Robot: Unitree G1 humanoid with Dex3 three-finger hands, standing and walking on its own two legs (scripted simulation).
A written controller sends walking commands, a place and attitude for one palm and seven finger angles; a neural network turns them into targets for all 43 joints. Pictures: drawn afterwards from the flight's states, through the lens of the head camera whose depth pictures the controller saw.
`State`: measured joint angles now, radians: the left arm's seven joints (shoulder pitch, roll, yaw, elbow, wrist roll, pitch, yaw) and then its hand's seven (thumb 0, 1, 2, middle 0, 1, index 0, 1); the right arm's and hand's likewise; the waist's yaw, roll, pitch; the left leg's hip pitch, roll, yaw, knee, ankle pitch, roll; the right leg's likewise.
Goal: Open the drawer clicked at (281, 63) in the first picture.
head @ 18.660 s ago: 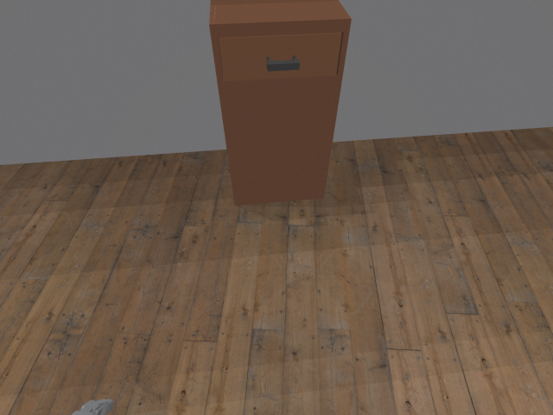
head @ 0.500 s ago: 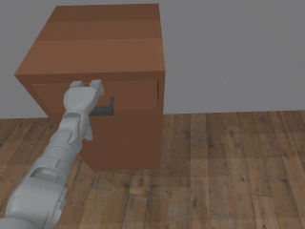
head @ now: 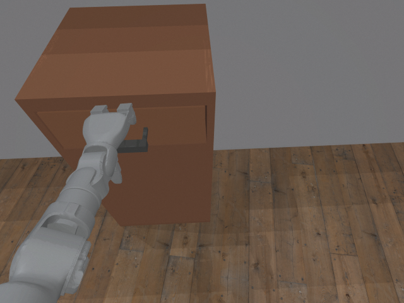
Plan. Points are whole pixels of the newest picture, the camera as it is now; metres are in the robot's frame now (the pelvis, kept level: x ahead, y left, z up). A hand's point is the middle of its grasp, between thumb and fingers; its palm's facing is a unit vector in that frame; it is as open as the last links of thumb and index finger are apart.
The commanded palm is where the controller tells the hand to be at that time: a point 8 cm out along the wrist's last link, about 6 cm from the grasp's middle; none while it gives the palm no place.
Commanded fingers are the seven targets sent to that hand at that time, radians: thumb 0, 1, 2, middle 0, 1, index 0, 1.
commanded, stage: move the hooked fingers above the handle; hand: left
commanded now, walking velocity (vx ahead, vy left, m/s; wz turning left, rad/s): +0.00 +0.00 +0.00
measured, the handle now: (127, 139) +0.51 +0.19 -0.02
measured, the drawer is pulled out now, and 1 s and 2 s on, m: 0.00 0.00 0.00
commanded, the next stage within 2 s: lower the fingers behind the handle in 0.18 s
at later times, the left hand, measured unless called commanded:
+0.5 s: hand (117, 147) +0.45 +0.19 +0.02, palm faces -0.08 -0.05 -1.00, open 13.8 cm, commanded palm +0.43 +0.20 +0.08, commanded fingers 0.00 -0.50 0.30 -0.30 -1.20 -0.30 -1.20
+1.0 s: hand (119, 154) +0.45 +0.19 -0.01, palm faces -0.04 -0.04 -1.00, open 13.8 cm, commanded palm +0.43 +0.20 +0.05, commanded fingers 0.00 -0.50 0.30 -0.30 -1.20 -0.30 -1.20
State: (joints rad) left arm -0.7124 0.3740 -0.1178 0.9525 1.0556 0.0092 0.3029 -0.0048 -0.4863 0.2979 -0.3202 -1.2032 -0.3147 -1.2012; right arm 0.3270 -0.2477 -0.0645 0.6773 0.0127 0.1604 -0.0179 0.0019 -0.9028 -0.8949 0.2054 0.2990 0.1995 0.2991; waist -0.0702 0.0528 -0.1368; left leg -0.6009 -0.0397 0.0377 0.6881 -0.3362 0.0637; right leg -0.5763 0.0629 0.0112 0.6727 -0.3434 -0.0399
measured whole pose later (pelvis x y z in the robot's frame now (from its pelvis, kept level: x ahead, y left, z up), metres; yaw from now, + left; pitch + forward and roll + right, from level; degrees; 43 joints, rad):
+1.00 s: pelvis +0.00 +0.00 -0.01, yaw +0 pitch +18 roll -1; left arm -0.69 0.36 -0.09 0.99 1.09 -0.02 0.39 0.00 -0.49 0.30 -0.31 -1.21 -0.32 -1.20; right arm 0.32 -0.24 -0.07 0.68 -0.01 0.16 -0.01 0.00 -0.90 -0.89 0.21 0.30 0.20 0.30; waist -0.08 0.05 -0.17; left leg -0.73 -0.03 0.03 0.81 -0.39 0.07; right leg -0.70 0.07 0.00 0.77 -0.39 -0.04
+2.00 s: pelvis -0.03 +0.01 -0.03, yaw +0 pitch +20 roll -2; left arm -0.79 0.37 -0.15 1.05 1.08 0.05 0.42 0.00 -0.49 0.30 -0.19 -1.25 -0.32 -1.20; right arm 0.35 -0.24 -0.05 0.67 0.00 0.14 -0.02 0.00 -0.90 -0.89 0.21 0.30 0.20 0.30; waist -0.09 0.06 -0.19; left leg -0.89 -0.03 0.03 0.93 -0.40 0.07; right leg -0.85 0.07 -0.01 0.89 -0.40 -0.03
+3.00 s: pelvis +0.01 +0.00 +0.00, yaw +1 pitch +14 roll -1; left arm -0.66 0.37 -0.13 0.86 1.05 -0.01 0.30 -0.01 -0.49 0.30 -0.32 -1.20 -0.32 -1.20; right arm 0.26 -0.25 -0.06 0.66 0.01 0.18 -0.02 0.00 -0.90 -0.89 0.21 0.30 0.20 0.30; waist -0.04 0.05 -0.14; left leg -0.61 -0.04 0.02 0.71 -0.36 0.06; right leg -0.57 0.06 0.00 0.69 -0.37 -0.04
